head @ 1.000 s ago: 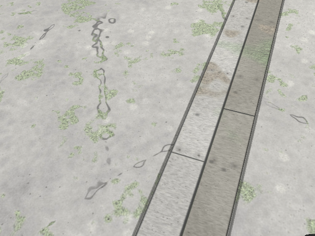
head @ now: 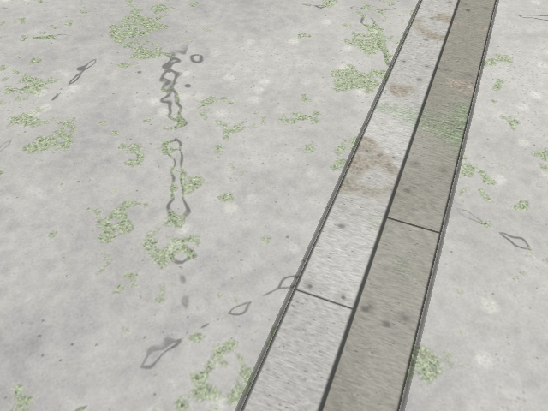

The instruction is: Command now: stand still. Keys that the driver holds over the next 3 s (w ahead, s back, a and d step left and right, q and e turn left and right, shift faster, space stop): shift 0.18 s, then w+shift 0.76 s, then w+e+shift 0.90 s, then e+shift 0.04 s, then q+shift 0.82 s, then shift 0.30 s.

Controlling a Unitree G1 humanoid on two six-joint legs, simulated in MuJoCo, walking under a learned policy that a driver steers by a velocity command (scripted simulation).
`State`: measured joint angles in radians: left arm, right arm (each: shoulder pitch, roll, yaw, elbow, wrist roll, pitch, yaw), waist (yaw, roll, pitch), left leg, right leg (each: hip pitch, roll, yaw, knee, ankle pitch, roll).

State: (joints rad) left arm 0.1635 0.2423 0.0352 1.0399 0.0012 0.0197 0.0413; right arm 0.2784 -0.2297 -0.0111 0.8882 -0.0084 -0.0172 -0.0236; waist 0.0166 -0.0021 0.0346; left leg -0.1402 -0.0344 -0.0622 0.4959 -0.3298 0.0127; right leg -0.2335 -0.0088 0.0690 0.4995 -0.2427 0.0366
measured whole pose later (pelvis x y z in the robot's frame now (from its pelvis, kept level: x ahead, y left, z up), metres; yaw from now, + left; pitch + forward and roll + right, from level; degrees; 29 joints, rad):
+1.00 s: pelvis +0.42 -0.04 -0.04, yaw -1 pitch +3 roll +2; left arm 0.52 0.22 0.00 1.03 0.01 -0.07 0.01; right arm -0.01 -0.24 -0.02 0.68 0.03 -0.11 0.05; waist 0.04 -0.02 0.05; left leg -0.60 -0.03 0.10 0.66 -0.11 0.09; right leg 0.07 -0.04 0.05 0.87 -0.46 -0.05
